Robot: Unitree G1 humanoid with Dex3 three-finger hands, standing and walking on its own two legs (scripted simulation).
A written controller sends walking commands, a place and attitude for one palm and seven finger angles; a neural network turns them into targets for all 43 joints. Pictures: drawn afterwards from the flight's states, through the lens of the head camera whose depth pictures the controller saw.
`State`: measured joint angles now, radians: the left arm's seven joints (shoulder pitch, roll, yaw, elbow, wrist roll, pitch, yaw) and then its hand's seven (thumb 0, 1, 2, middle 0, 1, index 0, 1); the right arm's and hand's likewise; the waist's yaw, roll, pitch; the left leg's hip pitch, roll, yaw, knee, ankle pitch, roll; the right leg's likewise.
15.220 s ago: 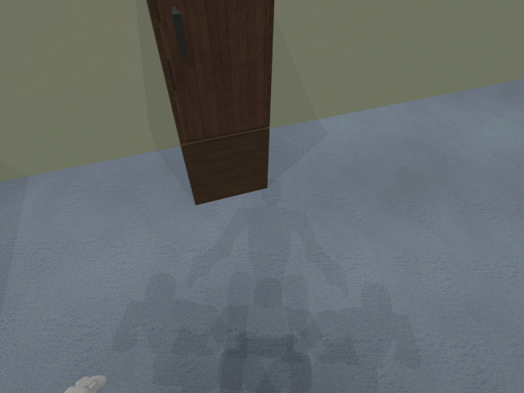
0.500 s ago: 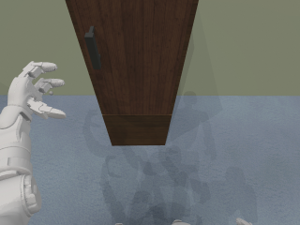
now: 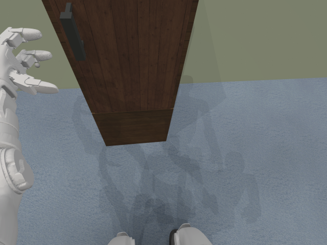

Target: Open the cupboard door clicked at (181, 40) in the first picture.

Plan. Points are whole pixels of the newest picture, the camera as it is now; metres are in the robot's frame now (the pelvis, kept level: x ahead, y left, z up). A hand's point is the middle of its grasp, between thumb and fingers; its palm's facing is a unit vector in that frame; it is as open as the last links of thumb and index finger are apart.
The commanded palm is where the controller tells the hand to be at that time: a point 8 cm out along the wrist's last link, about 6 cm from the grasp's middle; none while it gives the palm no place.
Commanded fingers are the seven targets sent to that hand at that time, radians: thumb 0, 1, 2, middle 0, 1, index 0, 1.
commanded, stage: move the hooked fingers beside the handle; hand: left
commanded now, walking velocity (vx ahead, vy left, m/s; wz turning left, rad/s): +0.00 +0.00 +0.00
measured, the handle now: (75, 32) +0.61 +0.19 +0.11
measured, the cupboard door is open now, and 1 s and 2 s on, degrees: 0 0 0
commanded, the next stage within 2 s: slide the fingers in behind the handle in 1.60 s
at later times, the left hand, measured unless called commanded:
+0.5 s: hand (47, 43) +0.58 +0.25 +0.11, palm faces +0.02 -1.00 -0.01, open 13.9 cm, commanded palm +0.55 +0.29 +0.11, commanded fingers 0.00 -0.50 0.30 -0.30 -1.20 -0.30 -1.20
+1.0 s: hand (41, 51) +0.55 +0.25 +0.11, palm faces +0.04 -1.00 +0.00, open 14.0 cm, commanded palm +0.54 +0.29 +0.11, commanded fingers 0.00 -0.50 0.30 -0.30 -1.20 -0.30 -1.20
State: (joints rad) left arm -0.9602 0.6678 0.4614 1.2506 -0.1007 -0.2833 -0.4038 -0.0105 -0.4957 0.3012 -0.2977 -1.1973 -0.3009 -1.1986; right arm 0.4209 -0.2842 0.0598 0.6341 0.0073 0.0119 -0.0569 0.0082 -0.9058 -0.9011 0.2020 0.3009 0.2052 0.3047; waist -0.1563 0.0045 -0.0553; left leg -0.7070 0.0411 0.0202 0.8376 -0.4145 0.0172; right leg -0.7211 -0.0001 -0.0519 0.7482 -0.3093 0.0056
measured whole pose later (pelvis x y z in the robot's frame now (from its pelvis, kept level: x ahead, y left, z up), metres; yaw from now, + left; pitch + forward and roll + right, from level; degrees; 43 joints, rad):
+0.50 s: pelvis +0.02 +0.01 -0.01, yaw -2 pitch +23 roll -4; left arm -1.12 0.82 0.53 1.31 -0.02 -0.25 -0.39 -0.01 -0.49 0.30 -0.30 -1.20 -0.30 -1.20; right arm 0.50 -0.29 0.07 0.59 -0.03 0.10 -0.03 0.00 -0.91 -0.90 0.20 0.30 0.20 0.30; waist -0.24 0.02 -0.06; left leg -0.83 0.07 0.03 0.88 -0.45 0.02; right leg -0.83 0.03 -0.04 0.75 -0.31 0.01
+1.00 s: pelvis +0.03 +0.00 +0.00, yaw -1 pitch +20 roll -4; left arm -1.01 0.72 0.49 1.25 -0.07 -0.26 -0.39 -0.01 -0.49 0.30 -0.30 -1.20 -0.30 -1.20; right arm 0.41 -0.28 0.06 0.57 -0.01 0.11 -0.02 0.00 -0.91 -0.90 0.20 0.30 0.20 0.30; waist -0.19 0.02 -0.08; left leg -0.76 0.06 0.00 0.86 -0.46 0.01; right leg -0.76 0.02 -0.06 0.74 -0.33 0.01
